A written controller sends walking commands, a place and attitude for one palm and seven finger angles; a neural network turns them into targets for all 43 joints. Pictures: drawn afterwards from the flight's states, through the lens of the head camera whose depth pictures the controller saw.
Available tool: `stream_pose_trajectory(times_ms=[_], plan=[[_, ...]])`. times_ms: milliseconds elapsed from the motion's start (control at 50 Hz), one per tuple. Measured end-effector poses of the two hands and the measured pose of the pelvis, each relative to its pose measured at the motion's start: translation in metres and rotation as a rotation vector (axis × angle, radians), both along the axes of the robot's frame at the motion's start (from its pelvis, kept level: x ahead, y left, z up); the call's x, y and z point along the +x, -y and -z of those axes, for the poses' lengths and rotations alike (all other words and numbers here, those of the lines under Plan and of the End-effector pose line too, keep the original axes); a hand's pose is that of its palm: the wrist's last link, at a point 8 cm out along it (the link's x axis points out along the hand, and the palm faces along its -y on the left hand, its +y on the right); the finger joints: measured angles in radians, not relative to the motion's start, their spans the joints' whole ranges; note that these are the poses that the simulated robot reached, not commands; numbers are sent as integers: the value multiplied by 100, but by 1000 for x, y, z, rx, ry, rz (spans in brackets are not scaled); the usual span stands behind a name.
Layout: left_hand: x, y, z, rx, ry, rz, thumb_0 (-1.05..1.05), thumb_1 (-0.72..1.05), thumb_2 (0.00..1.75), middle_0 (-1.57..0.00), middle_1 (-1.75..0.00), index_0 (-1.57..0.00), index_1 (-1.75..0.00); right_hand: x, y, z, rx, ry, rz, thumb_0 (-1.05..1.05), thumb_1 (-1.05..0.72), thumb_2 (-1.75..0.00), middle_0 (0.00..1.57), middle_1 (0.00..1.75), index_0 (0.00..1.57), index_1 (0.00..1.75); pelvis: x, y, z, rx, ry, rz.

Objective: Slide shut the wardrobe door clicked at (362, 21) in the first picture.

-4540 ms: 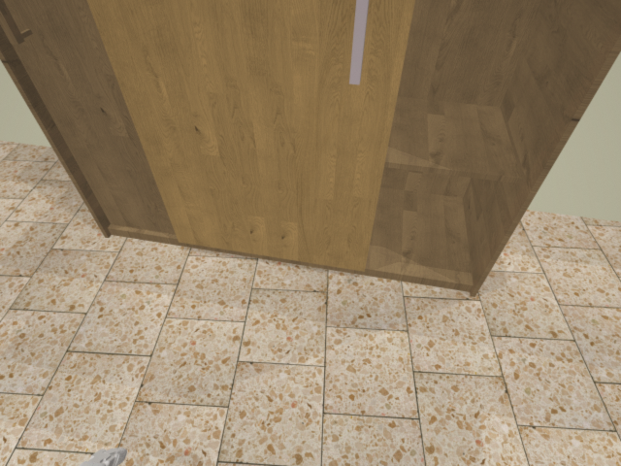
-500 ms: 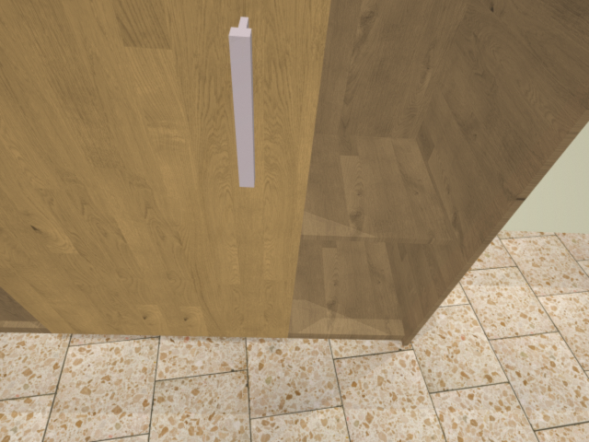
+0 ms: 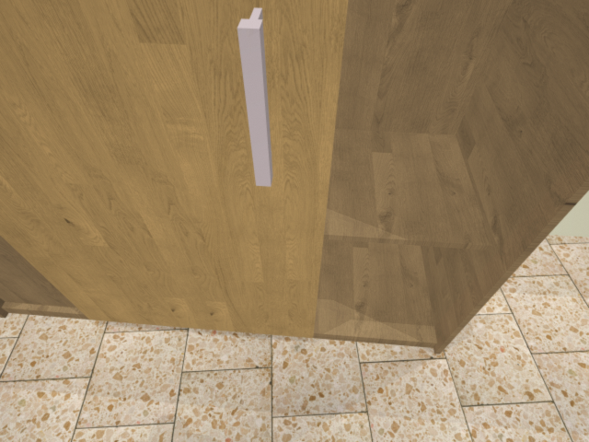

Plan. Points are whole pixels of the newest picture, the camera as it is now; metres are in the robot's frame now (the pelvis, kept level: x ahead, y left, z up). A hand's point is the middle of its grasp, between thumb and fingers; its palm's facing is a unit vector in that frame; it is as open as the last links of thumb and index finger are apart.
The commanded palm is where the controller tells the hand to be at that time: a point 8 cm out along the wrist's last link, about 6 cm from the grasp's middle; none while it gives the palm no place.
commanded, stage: come to a stop and stand still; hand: left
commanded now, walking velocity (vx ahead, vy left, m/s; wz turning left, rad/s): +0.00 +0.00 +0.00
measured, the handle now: (261, 107) +0.50 +0.10 +0.19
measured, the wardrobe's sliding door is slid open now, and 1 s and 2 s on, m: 0.42 0.42 0.42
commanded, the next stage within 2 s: look again from close up in 0.40 s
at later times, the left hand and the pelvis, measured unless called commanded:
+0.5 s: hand out of the picture +0.02 +0.21 -0.17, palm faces +0.02 -0.97 -0.22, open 7.3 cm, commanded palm none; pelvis +0.00 +0.02 +0.01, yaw -1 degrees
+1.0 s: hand out of the picture -0.02 +0.18 -0.17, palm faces -0.02 -0.97 -0.23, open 7.4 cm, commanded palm none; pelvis -0.02 +0.00 +0.00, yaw -1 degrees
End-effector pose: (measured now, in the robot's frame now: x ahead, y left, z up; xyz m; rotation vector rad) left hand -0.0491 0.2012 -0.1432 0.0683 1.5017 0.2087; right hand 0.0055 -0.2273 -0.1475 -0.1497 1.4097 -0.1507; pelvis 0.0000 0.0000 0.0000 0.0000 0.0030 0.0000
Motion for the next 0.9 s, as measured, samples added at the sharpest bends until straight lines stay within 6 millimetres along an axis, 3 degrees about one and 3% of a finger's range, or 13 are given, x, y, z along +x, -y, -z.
stream_pose_trajectory(times_ms=[140,260,380,480,700,900], plan=[[16,-25,11,-8,-19,21,0,91,90,-20,-30,-20,-30,56,-14,-14,-51,130,-23,1,-93,-90,20,30,20,30,11,-15,0,13,9,22],[41,-41,6,13,35,58,0,91,90,-20,-30,-20,-30,70,-29,-15,-29,170,-27,0,-92,-90,20,30,20,30,12,-23,-3,12,8,23],[59,-52,-1,42,89,88,0,91,90,-20,-30,-20,-30,57,-30,-12,-16,162,-1,-1,-93,-90,20,30,20,30,10,-26,-5,15,13,23],[63,-53,-5,56,116,96,0,91,90,-20,-30,-20,-30,31,-23,-10,-20,111,7,-1,-94,-90,20,30,20,30,5,-24,-6,18,21,19],[46,-48,-7,81,139,141,0,91,90,-20,-30,-20,-30,-27,-13,5,10,36,-1,0,-92,-90,20,30,20,30,-18,-17,3,-1,23,8],[34,-35,-9,81,123,150,0,91,90,-20,-30,-20,-30,-39,-13,8,53,34,17,0,-91,-90,20,30,19,30,-24,-3,2,16,23,21]])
